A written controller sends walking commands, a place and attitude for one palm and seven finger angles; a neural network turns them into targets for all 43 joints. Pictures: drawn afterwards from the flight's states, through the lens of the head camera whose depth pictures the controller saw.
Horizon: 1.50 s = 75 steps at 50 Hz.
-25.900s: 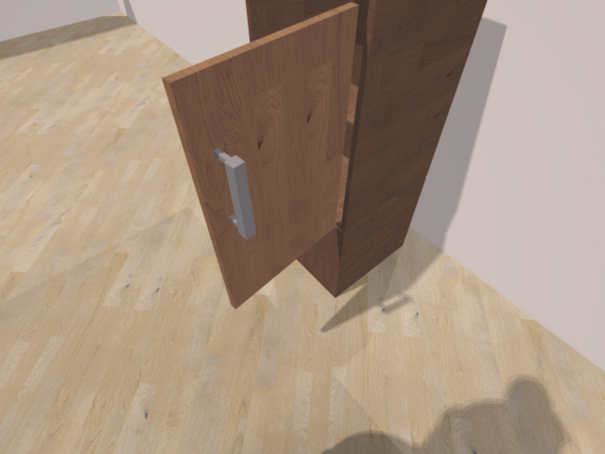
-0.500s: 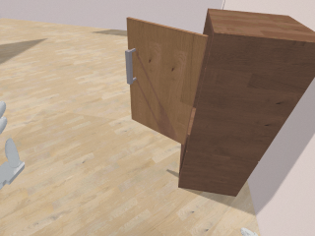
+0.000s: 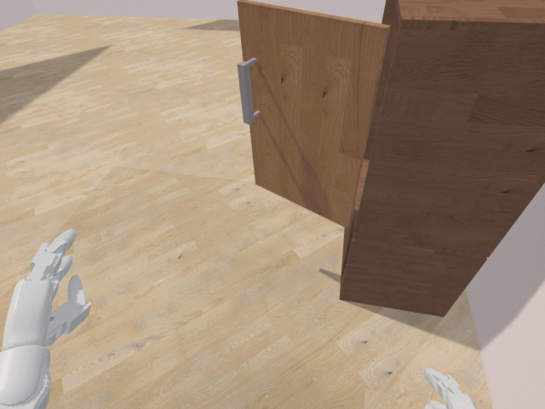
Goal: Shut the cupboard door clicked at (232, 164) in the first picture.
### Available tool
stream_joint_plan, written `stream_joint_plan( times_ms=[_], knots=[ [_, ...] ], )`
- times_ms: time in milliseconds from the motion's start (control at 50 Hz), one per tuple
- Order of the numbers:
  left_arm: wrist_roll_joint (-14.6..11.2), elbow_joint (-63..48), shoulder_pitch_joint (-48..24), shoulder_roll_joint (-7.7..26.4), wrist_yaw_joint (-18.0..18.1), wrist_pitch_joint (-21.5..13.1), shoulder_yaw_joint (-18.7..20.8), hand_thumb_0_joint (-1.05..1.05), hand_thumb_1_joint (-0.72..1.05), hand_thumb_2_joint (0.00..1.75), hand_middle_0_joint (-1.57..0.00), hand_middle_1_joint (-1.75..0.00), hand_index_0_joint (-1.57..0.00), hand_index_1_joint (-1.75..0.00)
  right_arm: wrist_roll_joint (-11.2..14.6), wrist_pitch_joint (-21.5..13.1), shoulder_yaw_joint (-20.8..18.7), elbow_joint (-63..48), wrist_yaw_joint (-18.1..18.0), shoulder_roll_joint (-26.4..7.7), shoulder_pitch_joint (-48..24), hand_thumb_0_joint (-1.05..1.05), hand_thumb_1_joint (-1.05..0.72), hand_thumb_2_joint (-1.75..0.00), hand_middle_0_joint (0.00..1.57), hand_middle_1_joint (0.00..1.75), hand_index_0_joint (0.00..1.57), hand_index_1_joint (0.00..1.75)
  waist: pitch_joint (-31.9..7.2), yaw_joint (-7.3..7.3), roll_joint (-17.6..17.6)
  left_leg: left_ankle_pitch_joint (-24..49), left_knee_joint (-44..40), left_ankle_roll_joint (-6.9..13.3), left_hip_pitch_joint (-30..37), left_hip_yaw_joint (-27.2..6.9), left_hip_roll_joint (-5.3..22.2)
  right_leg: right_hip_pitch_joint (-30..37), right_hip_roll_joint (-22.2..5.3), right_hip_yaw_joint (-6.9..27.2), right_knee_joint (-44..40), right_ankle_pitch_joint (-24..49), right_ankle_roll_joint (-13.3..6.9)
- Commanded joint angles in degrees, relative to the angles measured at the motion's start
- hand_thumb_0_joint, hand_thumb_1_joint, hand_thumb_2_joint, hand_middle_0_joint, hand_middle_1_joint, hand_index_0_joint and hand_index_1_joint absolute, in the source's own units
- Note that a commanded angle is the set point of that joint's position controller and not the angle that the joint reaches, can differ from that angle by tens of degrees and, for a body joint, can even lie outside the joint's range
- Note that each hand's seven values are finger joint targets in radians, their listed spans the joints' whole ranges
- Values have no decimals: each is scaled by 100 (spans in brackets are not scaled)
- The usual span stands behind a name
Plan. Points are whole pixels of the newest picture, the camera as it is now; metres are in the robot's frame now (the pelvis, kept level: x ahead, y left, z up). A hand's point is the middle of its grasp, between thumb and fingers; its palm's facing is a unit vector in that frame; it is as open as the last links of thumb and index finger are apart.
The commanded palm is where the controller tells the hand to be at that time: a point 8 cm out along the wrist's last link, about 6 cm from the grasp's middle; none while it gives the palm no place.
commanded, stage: let the arm hang, fingers relaxed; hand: left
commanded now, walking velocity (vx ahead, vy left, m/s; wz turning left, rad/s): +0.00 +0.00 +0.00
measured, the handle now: (250, 91) +0.88 +0.14 +0.05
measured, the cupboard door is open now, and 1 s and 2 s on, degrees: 66 66 66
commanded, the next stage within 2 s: look to check the result in 1.02 s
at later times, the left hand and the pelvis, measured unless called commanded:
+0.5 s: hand out of the picture -0.11 +0.18 -0.16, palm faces +0.04 -0.98 -0.20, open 7.3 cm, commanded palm none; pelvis -0.02 +0.00 +0.01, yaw +1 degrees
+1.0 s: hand out of the picture -0.04 +0.14 -0.17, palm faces +0.04 -0.99 -0.13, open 7.4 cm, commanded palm none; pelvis -0.01 +0.00 +0.01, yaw +0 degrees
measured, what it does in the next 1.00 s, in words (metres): stands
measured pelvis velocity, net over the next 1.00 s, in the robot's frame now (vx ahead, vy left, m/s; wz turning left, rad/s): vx -0.01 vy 0.00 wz -0.01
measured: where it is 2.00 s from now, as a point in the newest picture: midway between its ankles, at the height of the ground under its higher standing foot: outside the picture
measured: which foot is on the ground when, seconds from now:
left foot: down 0.00-1.00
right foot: down 0.00-1.00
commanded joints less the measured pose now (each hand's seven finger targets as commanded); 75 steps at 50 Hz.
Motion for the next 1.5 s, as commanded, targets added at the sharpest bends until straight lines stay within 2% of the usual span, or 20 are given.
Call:
stream_joint_plan(
  times_ms=[0, 40, 60, 80, 100, 120, 160, 180, 220, 240, 260, 320, 380, 560, 760, 900, 1160, 1400, 1460, 1480],
  knots=[
    [153, 2107, 207, 85, -457, 488, -928, 0, 90, 90, -20, -30, -20, -30, -97, 125, -174, -356, 16, -1007, -332, 0, -90, -90, 20, 30, 20, 30, -293, 11, -961, 1858, -443, 398, 173, -1198, 1060, 2, -363, 214, -491, 732, -114],
    [166, 2825, 20, 394, -461, 441, -951, 0, 90, 90, -20, -30, -20, -30, -101, 224, -154, -272, 43, -893, -382, 0, -90, -90, 20, 30, 20, 30, -482, -75, -997, 1548, -201, 154, 408, -872, 629, 56, -703, 525, -859, 1528, -281],
    [169, 3207, -149, 401, -436, 417, -997, 0, 90, 90, -20, -30, -20, -30, -115, 285, -150, -146, 31, -822, -451, 0, -90, -90, 20, 30, 20, 30, -475, -102, -1305, 1370, -29, 58, 439, -697, 479, 26, -867, 713, -1051, 1955, -374],
    [159, 3510, -265, 375, -405, 425, -1066, 0, 90, 90, -20, -30, -20, -30, -119, 344, -119, -32, 31, -704, -395, 0, -90, -90, 20, 30, 20, 30, -380, -147, -1382, 1088, 108, -27, 507, -565, 363, -82, -1040, 811, -1209, 2173, -494],
    [137, 3805, -387, 204, -379, 444, -1147, 0, 90, 90, -20, -30, -20, -30, -135, 413, -93, 139, 27, -527, -317, 0, -90, -90, 20, 30, 20, 30, -264, -212, -987, 789, 141, -86, 665, -467, 327, -274, -1165, 871, -1333, 2071, -601],
    [125, 4079, -492, 116, -358, 462, -1217, 0, 90, 90, -20, -30, -20, -30, -153, 468, -65, 283, 26, -430, -252, 0, -90, -90, 20, 30, 20, 30, -147, -272, -563, 876, 38, -105, 863, -453, 357, -397, -1098, 829, -1343, 1944, -603],
    [96, 4630, -418, -43, -348, 483, -1283, 0, 90, 90, -20, -30, -20, -30, -139, 513, -28, 559, 6, -337, -135, 0, -90, -90, 20, 30, 20, 30, -9, -295, 100, 1149, -346, -61, 1095, -629, 514, -460, -792, 631, -1389, 1331, -410],
    [89, 4879, -298, -65, -342, 492, -1293, 0, 90, 90, -20, -30, -20, -30, -118, 519, -24, 669, -13, -383, -114, 0, -90, -90, 20, 30, 20, 30, 45, -249, 303, 1162, -498, -13, 1126, -783, 608, -393, -656, 567, -1483, 1043, -315],
    [86, 5324, 4, -295, -337, 521, -1240, 0, 90, 90, -20, -30, -20, -30, -129, 540, -44, 872, -59, -271, -53, 0, -90, -90, 20, 30, 20, 30, 151, -165, 770, 560, -829, 51, 923, -892, 652, -144, -570, 502, -1644, 629, -296],
    [77, 5524, 74, -328, -346, 530, -1265, 0, 90, 90, -20, -30, -20, -30, -124, 559, -45, 993, -70, -238, -20, 0, -90, -90, 20, 30, 20, 30, 269, -161, 802, 197, -963, 32, 861, -896, 633, -140, -541, 490, -1718, 433, -316],
    [72, 5693, 166, -358, -357, 535, -1287, 0, 90, 90, -20, -30, -20, -30, -112, 576, -45, 1079, -77, -208, 42, 0, -90, -90, 20, 30, 20, 30, 380, -154, 741, -110, -1076, 23, 815, -900, 615, -183, -534, 489, -1803, 293, -327],
    [72, 6088, 312, -458, -361, 507, -1337, 0, 90, 90, -20, -30, -20, -30, -87, 600, -87, 1339, -105, -177, 324, 0, -90, -90, 20, 30, 20, 30, 490, -203, 181, -373, -1121, 2, 963, -853, 605, -327, -546, 537, -2034, 66, -343],
    [74, 6363, 451, -518, -341, 478, -1357, 0, 90, 90, -20, -30, -20, -30, -60, 586, -120, 1578, -120, -153, 565, 0, -90, -90, 20, 30, 20, 30, 559, -217, -138, -244, -1145, 20, 1122, -818, 636, -417, -530, 473, -2063, 81, -346],
    [73, 6748, 887, -806, -268, 483, -1389, 0, 90, 90, -20, -30, -20, -30, -58, 599, -100, 1959, -135, 165, 953, 0, -90, -90, 20, 30, 20, 30, 886, -196, -552, -359, -1260, 39, 1005, -702, 603, -610, -538, 449, -2024, -168, -309],
    [71, 6747, 960, -1003, -214, 463, -1375, 0, 90, 90, -20, -30, -20, -30, -68, 576, -64, 2079, -135, 451, 1117, 0, -90, -90, 20, 30, 20, 30, 1135, -181, -339, -148, -1225, 25, 888, -615, 564, -684, -536, 478, -1947, 4, -289],
    [76, 6676, 891, -1028, -205, 442, -1342, 0, 90, 90, -20, -30, -20, -30, -65, 533, -66, 2053, -142, 503, 1108, 0, -90, -90, 20, 30, 20, 30, 980, -171, -297, 167, -1186, 26, 898, -590, 572, -470, -541, 448, -1889, 381, -261],
    [61, 6663, 824, -987, -207, 416, -1349, 0, 90, 90, -20, -30, -20, -30, -56, 521, -68, 2026, -149, 389, 959, 0, -90, -90, 20, 30, 20, 30, 828, -186, -309, 542, -1060, 36, 1170, -563, 595, -366, -577, 458, -1953, 710, -238],
    [71, 6654, 686, -770, -217, 415, -1323, 0, 90, 90, -20, -30, -20, -30, -44, 495, -93, 1997, -151, 135, 730, 0, -90, -90, 20, 30, 20, 30, 703, -185, -291, 732, -1096, 67, 1324, -593, 654, -165, -587, 423, -1945, 890, -224],
    [72, 6646, 610, -715, -224, 408, -1319, 0, 90, 90, -20, -30, -20, -30, -45, 497, -98, 1983, -147, 56, 657, 0, -90, -90, 20, 30, 20, 30, 774, -185, -404, 702, -1110, 65, 1304, -593, 646, -166, -593, 432, -1990, 898, -217],
    [78, 6631, 636, -676, -223, 401, -1313, 0, 90, 90, -20, -30, -20, -30, -36, 488, -107, 1971, -147, 26, 625, 0, -90, -90, 20, 30, 20, 30, 667, -168, -412, 874, -1065, 80, 1386, -583, 657, -120, -608, 423, -1983, 1045, -216]
  ],
)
